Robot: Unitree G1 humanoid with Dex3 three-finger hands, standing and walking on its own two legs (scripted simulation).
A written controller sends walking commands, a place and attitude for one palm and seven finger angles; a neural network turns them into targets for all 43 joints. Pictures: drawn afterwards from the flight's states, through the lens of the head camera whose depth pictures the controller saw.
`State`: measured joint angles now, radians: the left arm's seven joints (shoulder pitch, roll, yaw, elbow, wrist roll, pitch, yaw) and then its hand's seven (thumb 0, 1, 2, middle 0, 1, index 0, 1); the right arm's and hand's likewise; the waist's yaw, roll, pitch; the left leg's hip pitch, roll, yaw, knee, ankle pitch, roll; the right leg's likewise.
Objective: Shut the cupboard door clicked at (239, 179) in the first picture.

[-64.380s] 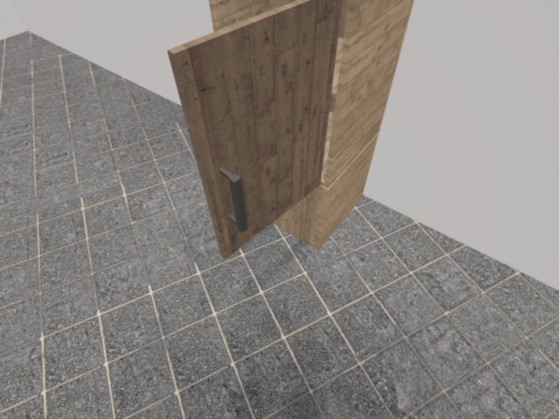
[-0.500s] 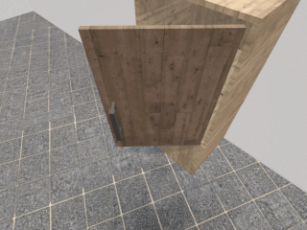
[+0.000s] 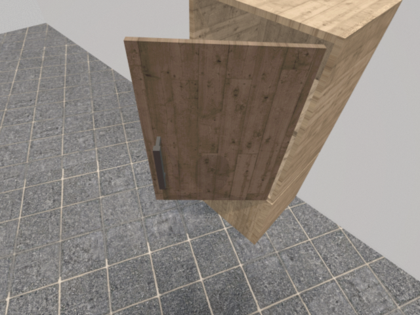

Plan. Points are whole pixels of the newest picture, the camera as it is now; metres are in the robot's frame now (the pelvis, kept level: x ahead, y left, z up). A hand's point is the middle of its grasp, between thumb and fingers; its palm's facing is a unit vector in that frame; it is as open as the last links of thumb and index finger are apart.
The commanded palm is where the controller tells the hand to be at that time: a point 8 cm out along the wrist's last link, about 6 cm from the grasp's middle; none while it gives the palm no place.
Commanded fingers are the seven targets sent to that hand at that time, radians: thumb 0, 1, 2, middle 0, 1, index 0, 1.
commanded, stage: come to a stop and stand still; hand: left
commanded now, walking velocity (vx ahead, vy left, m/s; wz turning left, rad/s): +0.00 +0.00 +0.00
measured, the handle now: (160, 164) +0.54 +0.17 -0.11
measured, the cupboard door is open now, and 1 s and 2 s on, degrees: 45 45 45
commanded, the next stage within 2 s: look again from close up in 0.12 s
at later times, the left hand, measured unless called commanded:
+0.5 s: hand out of the picture +0.01 +0.20 -0.19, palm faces +0.05 -0.98 -0.21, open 7.3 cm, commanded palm none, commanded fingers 0.00 0.90 0.90 -0.20 -0.30 -0.20 -0.30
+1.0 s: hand out of the picture +0.01 +0.25 -0.18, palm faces +0.02 -0.96 -0.27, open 7.3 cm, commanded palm none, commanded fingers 0.00 0.90 0.90 -0.20 -0.30 -0.20 -0.30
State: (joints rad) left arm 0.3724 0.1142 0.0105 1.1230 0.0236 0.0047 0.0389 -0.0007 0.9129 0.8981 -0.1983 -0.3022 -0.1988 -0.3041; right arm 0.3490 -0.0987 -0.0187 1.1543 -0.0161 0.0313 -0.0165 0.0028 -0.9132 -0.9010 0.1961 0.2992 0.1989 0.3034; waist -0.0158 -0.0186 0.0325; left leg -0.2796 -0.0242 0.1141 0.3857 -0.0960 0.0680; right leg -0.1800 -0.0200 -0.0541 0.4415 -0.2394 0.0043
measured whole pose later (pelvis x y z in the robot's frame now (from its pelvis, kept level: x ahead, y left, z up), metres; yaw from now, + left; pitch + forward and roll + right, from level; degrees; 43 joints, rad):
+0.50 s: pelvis +0.00 +0.01 -0.01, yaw +2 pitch -2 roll -2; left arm 0.35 0.20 0.02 1.01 0.04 -0.01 0.04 0.00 0.91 0.90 -0.20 -0.30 -0.20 -0.30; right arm 0.27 -0.21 -0.04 0.99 -0.02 0.00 -0.01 0.01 -0.92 -0.90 0.20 0.30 0.20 0.30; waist -0.01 0.00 -0.02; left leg -0.36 -0.02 0.08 0.58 -0.19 0.10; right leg -0.21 -0.02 -0.08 0.57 -0.31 0.01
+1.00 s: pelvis +0.00 +0.02 +0.00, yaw +2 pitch -2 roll -2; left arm 0.32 0.29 0.01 1.02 0.03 0.01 0.03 0.00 0.91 0.90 -0.20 -0.30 -0.20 -0.30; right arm 0.19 -0.26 -0.01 1.03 -0.02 0.02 0.01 0.00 -0.91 -0.90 0.20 0.30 0.20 0.30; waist 0.00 -0.02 -0.01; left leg -0.28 -0.06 0.09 0.38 -0.10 0.09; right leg -0.16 -0.04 -0.07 0.42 -0.25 0.02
